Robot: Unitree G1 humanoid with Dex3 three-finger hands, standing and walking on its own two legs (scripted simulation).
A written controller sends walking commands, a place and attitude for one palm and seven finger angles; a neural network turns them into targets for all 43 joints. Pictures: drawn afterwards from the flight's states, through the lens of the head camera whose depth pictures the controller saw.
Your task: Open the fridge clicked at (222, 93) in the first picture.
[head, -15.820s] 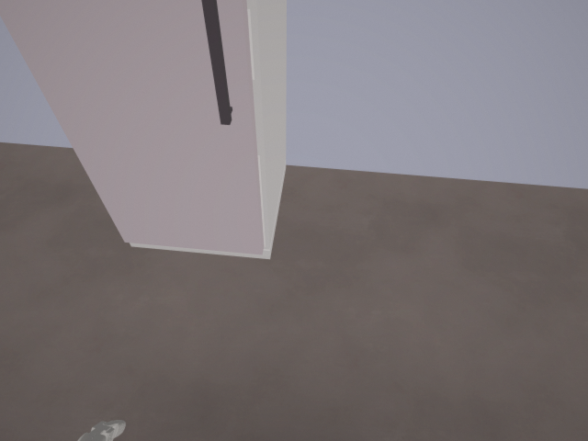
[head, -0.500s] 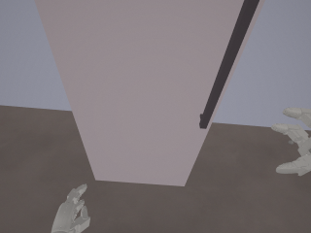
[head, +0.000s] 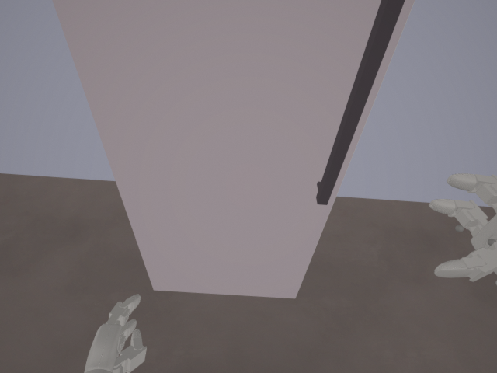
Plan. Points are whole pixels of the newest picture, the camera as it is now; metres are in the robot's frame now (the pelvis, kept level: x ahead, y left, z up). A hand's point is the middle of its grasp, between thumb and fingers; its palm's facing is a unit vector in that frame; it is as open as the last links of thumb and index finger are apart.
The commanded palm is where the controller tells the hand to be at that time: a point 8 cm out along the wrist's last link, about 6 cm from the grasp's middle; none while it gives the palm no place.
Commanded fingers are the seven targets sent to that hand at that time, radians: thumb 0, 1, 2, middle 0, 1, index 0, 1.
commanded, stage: move the hooked fingers beside the handle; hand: right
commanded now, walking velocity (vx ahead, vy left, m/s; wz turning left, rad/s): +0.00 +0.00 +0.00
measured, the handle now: (348, 110) +0.52 -0.18 +0.19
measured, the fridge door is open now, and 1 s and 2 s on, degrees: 0 0 0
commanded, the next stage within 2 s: none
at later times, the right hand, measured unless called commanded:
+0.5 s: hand (431, 200) +0.33 -0.26 +0.16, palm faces +0.09 +1.00 -0.01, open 14.0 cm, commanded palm +0.31 -0.30 +0.16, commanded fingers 0.00 0.50 -0.30 0.30 1.20 0.30 1.20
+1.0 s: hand (406, 176) +0.39 -0.25 +0.16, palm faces +0.08 +1.00 +0.00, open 14.0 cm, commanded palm +0.37 -0.29 +0.15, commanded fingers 0.00 0.50 -0.30 0.30 1.20 0.30 1.20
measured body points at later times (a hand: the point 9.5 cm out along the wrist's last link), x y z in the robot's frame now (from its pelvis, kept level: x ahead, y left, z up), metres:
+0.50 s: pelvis +0.00 -0.01 +0.00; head +0.00 +0.01 +0.45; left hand +0.16 +0.23 -0.08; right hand +0.32 -0.32 +0.16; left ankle +0.05 +0.12 -0.74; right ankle -0.04 -0.13 -0.74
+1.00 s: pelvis +0.00 +0.00 +0.00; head +0.01 +0.01 +0.45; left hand +0.13 +0.25 -0.10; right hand +0.38 -0.30 +0.16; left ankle +0.05 +0.12 -0.74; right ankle -0.04 -0.13 -0.74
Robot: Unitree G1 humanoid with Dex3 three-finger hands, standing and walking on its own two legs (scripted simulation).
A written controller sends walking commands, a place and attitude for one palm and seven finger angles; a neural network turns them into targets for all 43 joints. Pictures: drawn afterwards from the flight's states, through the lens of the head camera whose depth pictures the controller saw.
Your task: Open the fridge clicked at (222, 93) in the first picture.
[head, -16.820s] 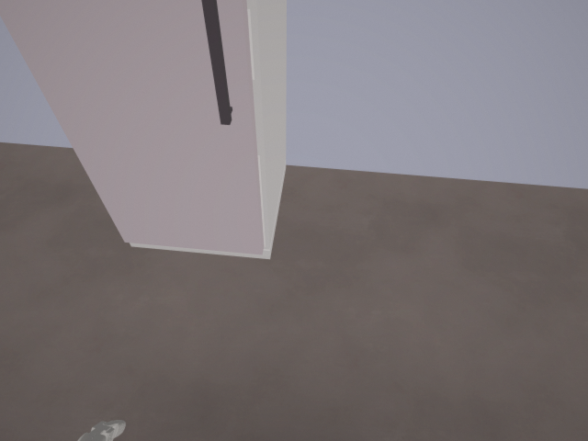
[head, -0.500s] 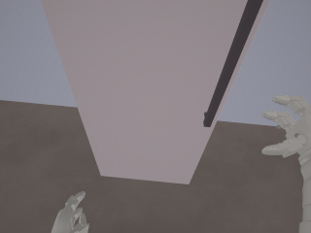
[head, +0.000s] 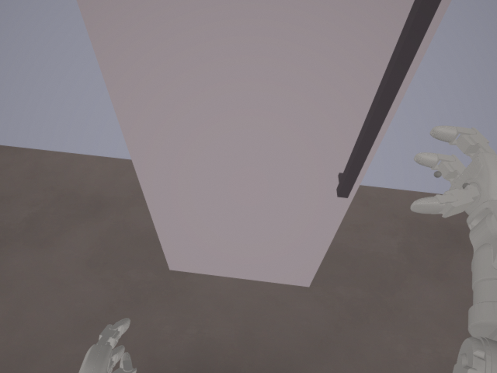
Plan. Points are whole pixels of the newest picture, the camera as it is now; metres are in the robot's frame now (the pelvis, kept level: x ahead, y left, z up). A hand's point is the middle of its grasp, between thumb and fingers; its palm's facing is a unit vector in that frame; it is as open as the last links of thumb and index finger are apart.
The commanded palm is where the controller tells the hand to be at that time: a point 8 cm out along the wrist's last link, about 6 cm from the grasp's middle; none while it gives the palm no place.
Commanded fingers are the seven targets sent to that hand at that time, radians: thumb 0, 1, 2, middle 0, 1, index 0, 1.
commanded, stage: move the hooked fingers beside the handle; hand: right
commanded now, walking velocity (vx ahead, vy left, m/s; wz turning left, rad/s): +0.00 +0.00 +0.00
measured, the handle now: (378, 99) +0.52 -0.18 +0.19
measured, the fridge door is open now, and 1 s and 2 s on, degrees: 0 0 0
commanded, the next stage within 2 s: feel for the door with the fingertips in 1.32 s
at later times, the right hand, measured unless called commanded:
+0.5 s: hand (411, 146) +0.45 -0.23 +0.15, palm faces +0.07 +1.00 -0.01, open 14.0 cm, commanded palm +0.43 -0.29 +0.15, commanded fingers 0.00 0.50 -0.30 0.30 1.20 0.30 1.20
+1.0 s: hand (418, 149) +0.45 -0.25 +0.15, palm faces +0.06 +1.00 +0.01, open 14.0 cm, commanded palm +0.43 -0.29 +0.15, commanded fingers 0.00 0.50 -0.30 0.30 1.20 0.30 1.20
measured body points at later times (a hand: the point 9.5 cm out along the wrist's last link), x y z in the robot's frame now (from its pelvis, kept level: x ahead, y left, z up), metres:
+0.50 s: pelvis +0.00 +0.00 -0.01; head +0.04 +0.00 +0.44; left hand +0.06 +0.27 -0.12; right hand +0.44 -0.29 +0.16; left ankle +0.06 +0.13 -0.73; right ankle -0.04 -0.13 -0.73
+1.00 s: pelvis +0.00 -0.01 -0.01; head +0.05 -0.01 +0.44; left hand +0.07 +0.26 -0.12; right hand +0.44 -0.30 +0.15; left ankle +0.05 +0.13 -0.73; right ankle -0.04 -0.13 -0.73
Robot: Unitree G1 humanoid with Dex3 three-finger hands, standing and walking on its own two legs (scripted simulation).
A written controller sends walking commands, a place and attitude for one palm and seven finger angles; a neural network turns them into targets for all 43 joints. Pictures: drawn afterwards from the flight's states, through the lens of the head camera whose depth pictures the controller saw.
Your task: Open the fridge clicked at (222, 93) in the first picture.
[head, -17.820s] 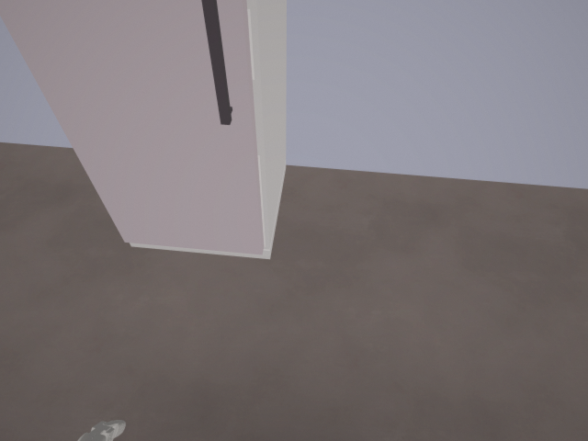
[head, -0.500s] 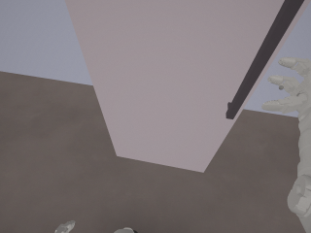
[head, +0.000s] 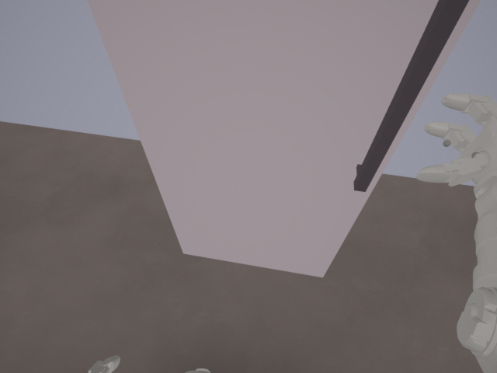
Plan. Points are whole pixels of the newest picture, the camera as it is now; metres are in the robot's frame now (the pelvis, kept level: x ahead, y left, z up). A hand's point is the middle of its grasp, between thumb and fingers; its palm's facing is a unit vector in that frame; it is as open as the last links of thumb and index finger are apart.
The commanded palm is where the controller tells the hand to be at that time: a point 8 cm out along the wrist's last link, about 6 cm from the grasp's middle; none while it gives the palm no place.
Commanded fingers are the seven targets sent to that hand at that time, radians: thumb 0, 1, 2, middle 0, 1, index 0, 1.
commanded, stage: move the hooked fingers beside the handle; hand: right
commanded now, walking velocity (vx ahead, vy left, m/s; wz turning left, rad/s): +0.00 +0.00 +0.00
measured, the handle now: (404, 86) +0.52 -0.18 +0.20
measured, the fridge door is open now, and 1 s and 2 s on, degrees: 0 0 0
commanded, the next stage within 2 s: feel for the door with the fingertips in 0.32 s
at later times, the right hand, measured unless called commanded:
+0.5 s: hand (447, 144) +0.44 -0.24 +0.16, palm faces +0.07 +1.00 +0.01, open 14.0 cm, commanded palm +0.42 -0.28 +0.15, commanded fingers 0.00 0.50 -0.30 0.30 1.20 0.30 1.20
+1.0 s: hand (415, 135) +0.46 -0.20 +0.16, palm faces +0.09 +1.00 -0.01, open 14.0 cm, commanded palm +0.43 -0.25 +0.15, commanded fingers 0.00 0.50 -0.30 0.30 1.20 0.30 1.20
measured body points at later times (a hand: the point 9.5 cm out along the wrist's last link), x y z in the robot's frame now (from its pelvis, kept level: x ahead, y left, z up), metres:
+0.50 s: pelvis +0.00 +0.00 +0.00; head +0.04 +0.00 +0.45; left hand +0.07 +0.26 -0.11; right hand +0.43 -0.30 +0.16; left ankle +0.05 +0.14 -0.73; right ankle -0.04 -0.12 -0.73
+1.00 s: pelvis -0.01 +0.01 +0.00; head +0.03 +0.02 +0.45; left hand +0.07 +0.27 -0.11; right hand +0.44 -0.25 +0.16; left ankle +0.05 +0.14 -0.73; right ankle -0.04 -0.12 -0.73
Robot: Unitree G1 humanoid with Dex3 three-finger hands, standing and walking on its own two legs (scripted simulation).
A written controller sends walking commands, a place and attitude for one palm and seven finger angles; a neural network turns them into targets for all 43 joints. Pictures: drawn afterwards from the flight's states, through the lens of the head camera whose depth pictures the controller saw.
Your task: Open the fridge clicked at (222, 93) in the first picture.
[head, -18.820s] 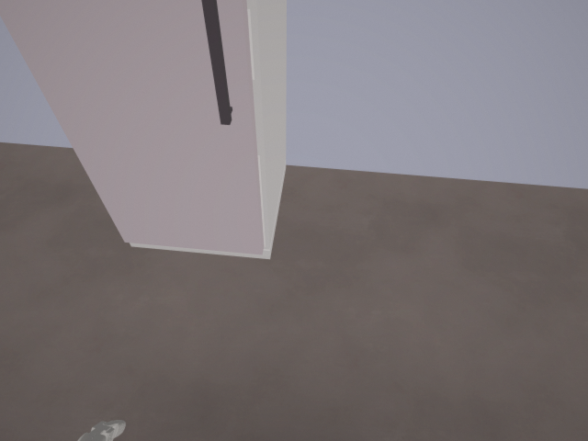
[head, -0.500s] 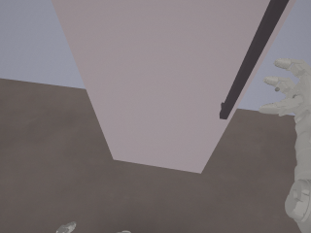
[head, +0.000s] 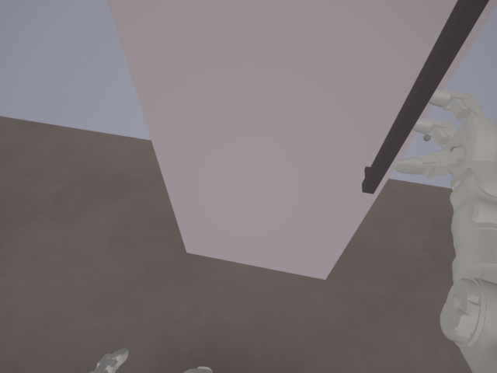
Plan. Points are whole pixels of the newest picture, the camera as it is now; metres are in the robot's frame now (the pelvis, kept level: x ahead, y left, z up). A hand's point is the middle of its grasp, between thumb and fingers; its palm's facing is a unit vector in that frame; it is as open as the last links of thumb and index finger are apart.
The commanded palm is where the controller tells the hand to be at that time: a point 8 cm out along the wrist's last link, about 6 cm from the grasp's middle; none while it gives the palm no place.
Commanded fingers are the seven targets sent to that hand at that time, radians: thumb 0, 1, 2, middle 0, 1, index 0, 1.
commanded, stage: feel for the door with the fingertips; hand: right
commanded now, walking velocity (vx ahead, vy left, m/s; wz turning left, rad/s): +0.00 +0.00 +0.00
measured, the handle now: (416, 89) +0.52 -0.19 +0.20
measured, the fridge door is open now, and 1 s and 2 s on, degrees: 0 0 0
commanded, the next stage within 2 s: slide the fingers in behind the handle in 0.36 s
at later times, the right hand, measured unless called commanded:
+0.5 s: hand (425, 130) +0.48 -0.21 +0.16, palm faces +0.07 +1.00 -0.01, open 13.8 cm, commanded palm +0.46 -0.26 +0.15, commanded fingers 0.00 0.50 -0.30 0.30 1.20 0.30 1.20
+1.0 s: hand (418, 136) +0.47 -0.20 +0.15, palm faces +0.07 +1.00 +0.01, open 14.0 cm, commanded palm +0.44 -0.25 +0.15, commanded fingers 0.00 0.50 -0.30 0.30 1.20 0.30 1.20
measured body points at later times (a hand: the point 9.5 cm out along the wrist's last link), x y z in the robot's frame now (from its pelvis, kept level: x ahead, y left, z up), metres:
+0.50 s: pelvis -0.01 +0.00 +0.00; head +0.05 +0.00 +0.44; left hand +0.02 +0.27 -0.12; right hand +0.47 -0.27 +0.16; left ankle +0.06 +0.13 -0.73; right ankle -0.04 -0.13 -0.73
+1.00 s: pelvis +0.00 -0.01 +0.00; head +0.05 +0.00 +0.45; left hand +0.07 +0.26 -0.12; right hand +0.46 -0.25 +0.16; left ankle +0.06 +0.13 -0.73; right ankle -0.04 -0.13 -0.73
